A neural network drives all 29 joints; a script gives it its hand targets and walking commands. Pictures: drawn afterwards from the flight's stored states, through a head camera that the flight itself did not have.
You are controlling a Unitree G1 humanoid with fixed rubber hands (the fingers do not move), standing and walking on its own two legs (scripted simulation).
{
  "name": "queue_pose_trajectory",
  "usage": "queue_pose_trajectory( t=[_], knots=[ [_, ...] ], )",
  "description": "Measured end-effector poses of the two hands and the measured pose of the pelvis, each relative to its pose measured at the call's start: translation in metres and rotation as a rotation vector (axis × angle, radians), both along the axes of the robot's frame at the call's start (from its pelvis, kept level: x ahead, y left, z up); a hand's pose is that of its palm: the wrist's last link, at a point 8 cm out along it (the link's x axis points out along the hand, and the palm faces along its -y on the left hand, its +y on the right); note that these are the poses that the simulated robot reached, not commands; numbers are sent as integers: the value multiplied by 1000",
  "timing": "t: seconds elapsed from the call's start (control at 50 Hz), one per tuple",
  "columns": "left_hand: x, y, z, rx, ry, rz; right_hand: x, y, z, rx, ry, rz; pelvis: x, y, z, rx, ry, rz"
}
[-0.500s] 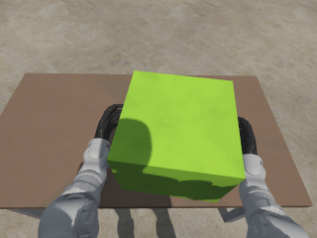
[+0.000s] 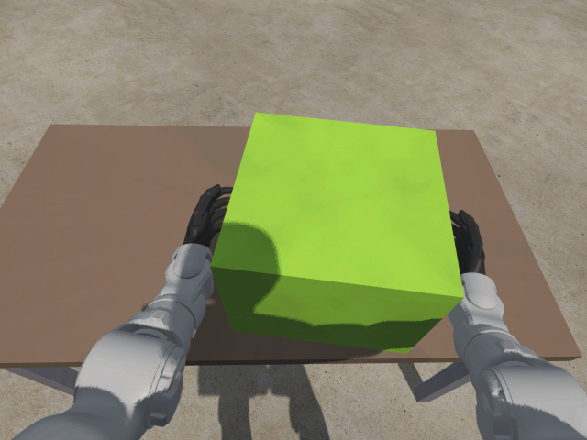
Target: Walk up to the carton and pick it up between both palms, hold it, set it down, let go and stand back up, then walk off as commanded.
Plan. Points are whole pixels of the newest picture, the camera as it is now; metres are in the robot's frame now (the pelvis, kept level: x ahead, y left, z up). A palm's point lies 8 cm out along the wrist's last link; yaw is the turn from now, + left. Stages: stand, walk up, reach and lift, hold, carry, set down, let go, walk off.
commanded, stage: set down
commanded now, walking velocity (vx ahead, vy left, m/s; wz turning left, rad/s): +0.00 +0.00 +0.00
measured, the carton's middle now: (331, 233) +0.45 -0.04 -0.02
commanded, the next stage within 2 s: none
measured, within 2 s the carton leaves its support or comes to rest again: neither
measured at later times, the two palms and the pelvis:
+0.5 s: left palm (180, 255) +0.37 +0.18 +0.03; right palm (488, 279) +0.35 -0.26 +0.02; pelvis -0.03 -0.02 -0.01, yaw +0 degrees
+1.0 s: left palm (153, 319) +0.28 +0.20 +0.02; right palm (510, 341) +0.26 -0.26 +0.02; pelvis -0.03 -0.02 +0.00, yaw +1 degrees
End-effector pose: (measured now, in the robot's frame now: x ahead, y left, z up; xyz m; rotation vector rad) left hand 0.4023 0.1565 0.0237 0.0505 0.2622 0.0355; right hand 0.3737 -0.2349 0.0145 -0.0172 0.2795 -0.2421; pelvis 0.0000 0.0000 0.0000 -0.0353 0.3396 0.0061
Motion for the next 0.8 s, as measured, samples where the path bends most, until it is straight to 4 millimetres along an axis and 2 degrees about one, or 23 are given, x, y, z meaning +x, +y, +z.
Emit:
queue_pose_trajectory(
  t=[0.24, 0.48, 0.56, 0.7, 0.8],
  knots=[
    [-24, 22, 4, 25, -6, 66, -22, -20, -4, 28, 34, -2, -23, -11, -7, 14, -19, -1],
    [-33, 20, 8, 11, -27, 17, -22, -21, 7, 7, -29, 15, -27, -16, -8, 21, -36, -1],
    [-48, 25, 6, 3, -34, 15, -34, -24, 8, -1, -47, 7, -26, -16, -6, 21, -76, 0],
    [-86, 33, -3, -3, -18, 27, -67, -30, 5, 3, -44, -5, -30, -16, -4, 22, -168, 2],
    [-98, 35, 3, -6, -40, 31, -78, -28, 10, 16, -50, 14, -34, -16, -3, 23, -205, 3]
  ],
)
